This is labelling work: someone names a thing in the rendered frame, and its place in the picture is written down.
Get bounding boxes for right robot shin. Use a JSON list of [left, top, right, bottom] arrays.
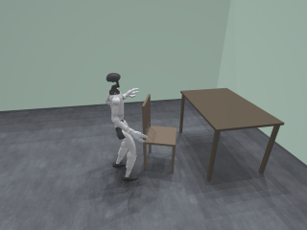
[[126, 154, 137, 177]]

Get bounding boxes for left robot hand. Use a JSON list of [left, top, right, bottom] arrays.
[[126, 88, 139, 98]]

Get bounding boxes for chair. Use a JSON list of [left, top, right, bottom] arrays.
[[142, 94, 177, 173]]

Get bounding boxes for robot left upper arm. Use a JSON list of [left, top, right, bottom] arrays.
[[106, 87, 118, 105]]

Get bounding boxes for right robot forearm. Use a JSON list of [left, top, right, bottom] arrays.
[[113, 118, 134, 135]]

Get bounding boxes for right robot hand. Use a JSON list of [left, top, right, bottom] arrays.
[[132, 131, 148, 143]]

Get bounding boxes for robot left foot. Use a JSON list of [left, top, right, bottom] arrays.
[[112, 161, 127, 168]]

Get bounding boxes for robot right upper arm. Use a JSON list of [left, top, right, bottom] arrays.
[[111, 96, 121, 122]]

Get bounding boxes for table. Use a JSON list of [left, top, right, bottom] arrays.
[[179, 88, 285, 182]]

